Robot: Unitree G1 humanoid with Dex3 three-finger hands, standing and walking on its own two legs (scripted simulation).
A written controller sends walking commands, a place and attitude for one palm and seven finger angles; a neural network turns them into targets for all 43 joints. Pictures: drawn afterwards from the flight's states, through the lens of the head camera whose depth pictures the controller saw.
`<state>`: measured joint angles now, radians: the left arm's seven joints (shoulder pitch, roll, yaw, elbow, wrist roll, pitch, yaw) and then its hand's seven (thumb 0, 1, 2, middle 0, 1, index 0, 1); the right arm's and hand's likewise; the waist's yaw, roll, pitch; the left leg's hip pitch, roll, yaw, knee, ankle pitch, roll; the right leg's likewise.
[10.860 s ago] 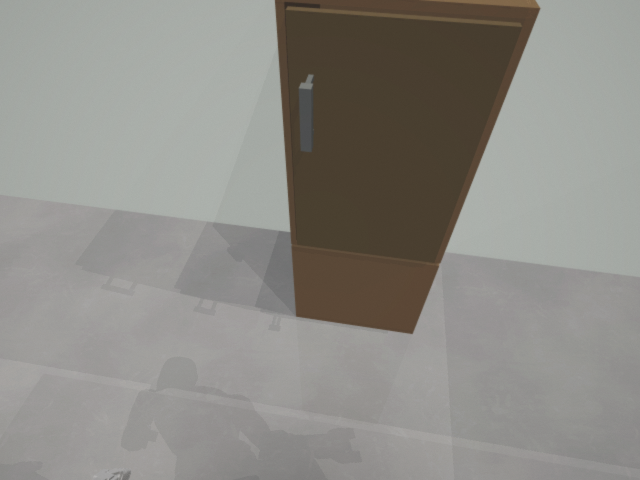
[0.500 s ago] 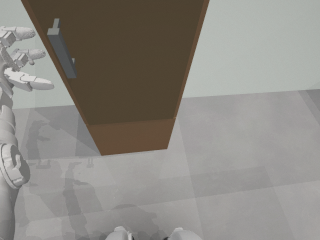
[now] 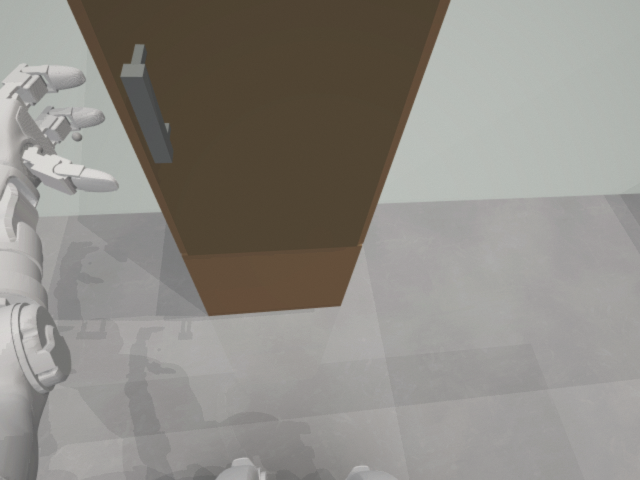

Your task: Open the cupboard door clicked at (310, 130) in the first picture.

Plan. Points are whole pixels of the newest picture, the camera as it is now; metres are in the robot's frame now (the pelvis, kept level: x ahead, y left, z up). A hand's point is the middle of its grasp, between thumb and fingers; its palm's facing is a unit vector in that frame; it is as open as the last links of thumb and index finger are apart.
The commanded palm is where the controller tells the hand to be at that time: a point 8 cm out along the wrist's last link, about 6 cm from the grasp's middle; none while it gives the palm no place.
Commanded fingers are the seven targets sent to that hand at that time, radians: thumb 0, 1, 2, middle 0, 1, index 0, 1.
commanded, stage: move the hooked fingers beside the handle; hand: left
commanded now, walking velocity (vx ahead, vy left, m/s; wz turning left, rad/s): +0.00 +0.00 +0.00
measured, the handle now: (152, 107) +0.54 +0.19 +0.12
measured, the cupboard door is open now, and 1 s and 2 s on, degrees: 0 0 0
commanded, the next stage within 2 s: slide the fingers in behind the handle in 0.28 s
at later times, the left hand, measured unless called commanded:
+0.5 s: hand (89, 137) +0.48 +0.24 +0.13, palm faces +0.06 -1.00 +0.01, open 14.0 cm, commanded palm +0.46 +0.28 +0.12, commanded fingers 0.00 -0.50 0.30 -0.30 -1.20 -0.30 -1.20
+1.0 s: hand (125, 134) +0.49 +0.21 +0.12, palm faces +0.05 -1.00 +0.01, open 14.0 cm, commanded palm +0.47 +0.25 +0.12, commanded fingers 0.00 -0.50 0.30 -0.30 -1.20 -0.30 -1.20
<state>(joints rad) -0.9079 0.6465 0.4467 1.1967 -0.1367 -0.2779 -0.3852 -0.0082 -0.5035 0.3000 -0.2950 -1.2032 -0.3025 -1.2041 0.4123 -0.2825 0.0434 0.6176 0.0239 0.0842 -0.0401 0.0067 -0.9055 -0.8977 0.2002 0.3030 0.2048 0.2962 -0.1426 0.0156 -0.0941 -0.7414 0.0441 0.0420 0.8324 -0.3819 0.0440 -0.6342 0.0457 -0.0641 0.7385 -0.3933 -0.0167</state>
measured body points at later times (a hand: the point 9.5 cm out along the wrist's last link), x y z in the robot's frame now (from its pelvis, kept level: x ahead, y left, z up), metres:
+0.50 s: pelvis -0.01 +0.00 +0.00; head +0.08 +0.02 +0.44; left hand +0.48 +0.30 +0.13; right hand -0.01 -0.27 -0.11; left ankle +0.01 +0.09 -0.70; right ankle -0.03 -0.11 -0.70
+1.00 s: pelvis -0.01 -0.01 +0.00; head +0.08 +0.01 +0.44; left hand +0.48 +0.26 +0.13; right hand -0.01 -0.28 -0.11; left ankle +0.01 +0.09 -0.70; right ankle -0.03 -0.12 -0.70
